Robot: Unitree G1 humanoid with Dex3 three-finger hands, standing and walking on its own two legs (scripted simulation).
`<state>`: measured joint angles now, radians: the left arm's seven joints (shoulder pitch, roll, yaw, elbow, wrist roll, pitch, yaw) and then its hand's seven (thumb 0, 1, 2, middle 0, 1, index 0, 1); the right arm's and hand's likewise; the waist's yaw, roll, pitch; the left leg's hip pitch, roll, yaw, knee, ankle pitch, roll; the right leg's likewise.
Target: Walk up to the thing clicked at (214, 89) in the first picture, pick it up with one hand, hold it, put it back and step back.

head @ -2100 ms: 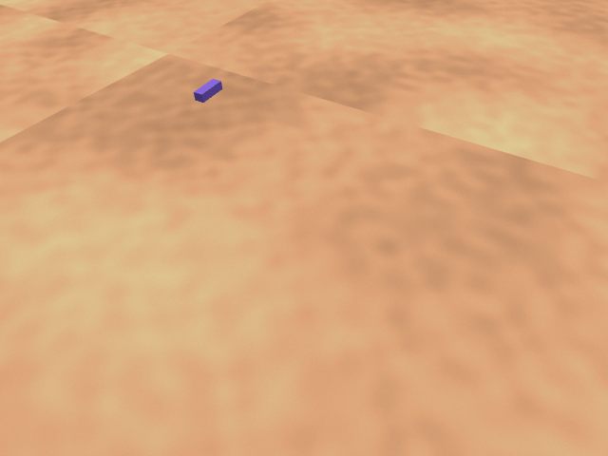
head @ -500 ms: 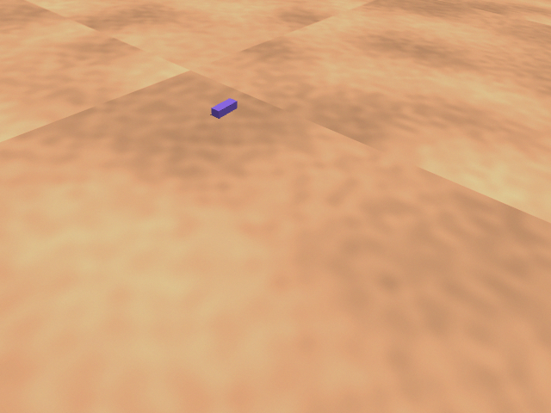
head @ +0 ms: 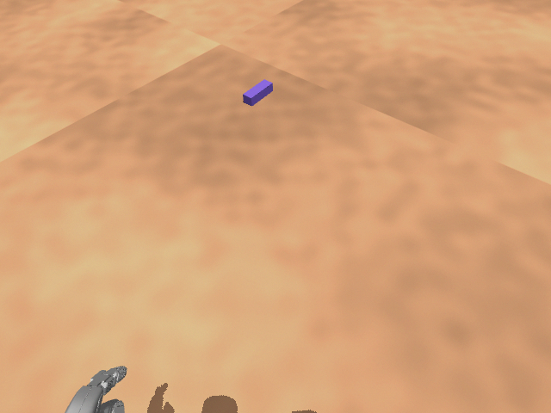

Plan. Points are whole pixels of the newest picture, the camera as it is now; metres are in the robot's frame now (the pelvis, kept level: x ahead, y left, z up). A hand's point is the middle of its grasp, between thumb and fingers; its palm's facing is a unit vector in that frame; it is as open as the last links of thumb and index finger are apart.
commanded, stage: walk up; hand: left
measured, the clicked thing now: (258, 92) +1.95 +0.12 -0.73
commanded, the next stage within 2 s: none
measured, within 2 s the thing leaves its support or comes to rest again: neither
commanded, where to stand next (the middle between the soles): +1.51 -0.06 m, yaw +0 degrees
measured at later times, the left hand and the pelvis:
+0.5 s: hand (126, 284) +0.39 +0.31 -0.15, palm faces -0.06 -0.95 -0.31, open 7.4 cm; pelvis +0.34 +0.04 +0.01, yaw -1 degrees
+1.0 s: hand (188, 158) +0.70 +0.22 -0.10, palm faces -0.02 -0.92 -0.39, open 7.4 cm; pelvis +0.60 -0.04 +0.02, yaw -2 degrees
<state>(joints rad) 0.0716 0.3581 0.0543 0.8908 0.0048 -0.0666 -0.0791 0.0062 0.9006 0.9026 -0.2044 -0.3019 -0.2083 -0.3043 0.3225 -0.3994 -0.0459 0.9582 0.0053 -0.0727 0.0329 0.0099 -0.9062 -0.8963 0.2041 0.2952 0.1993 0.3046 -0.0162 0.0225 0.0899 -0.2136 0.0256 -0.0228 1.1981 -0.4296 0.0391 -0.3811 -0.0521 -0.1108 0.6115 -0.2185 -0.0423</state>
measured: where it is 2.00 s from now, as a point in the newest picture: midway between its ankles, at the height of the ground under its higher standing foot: (295, 206)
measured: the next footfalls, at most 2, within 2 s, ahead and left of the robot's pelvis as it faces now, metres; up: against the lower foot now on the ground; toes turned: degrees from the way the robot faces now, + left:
left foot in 0.30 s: +0.39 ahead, +0.16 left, +0.00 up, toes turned +6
right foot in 0.76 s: +0.67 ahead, -0.12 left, +0.00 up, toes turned -5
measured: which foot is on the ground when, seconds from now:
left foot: up 0.00-0.28, down 0.30-0.80, up 0.82-1.00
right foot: down 0.00-0.34, up 0.36-0.74, down 0.76-1.00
